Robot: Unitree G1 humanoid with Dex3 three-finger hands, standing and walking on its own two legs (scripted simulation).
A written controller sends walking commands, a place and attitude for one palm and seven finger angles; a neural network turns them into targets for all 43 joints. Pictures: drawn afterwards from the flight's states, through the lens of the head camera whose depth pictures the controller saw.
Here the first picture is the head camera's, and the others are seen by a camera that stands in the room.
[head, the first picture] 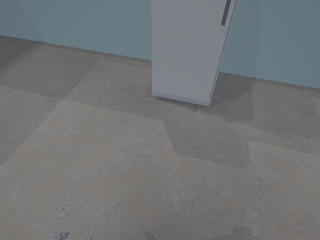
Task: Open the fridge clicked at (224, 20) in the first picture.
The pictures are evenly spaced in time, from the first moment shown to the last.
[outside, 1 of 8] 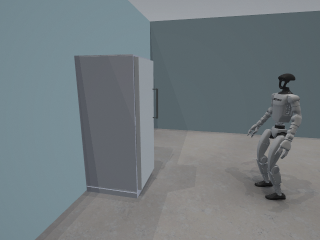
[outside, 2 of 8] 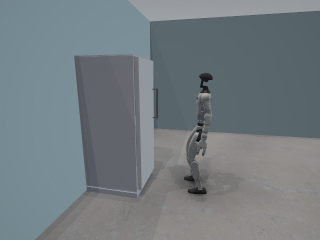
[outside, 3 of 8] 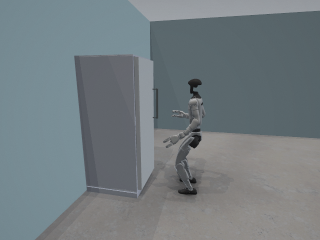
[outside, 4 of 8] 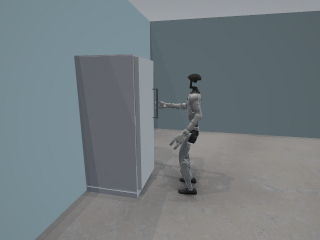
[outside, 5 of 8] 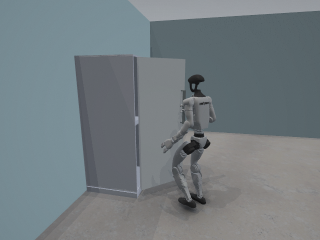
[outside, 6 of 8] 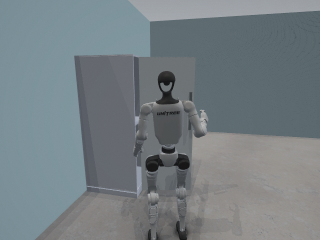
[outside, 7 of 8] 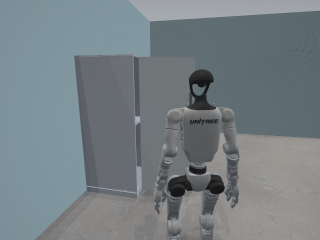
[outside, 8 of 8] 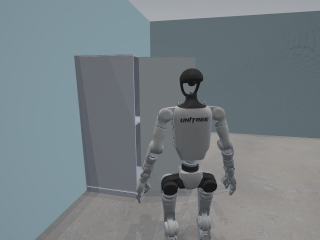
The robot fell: no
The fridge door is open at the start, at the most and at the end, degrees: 0 85 76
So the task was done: yes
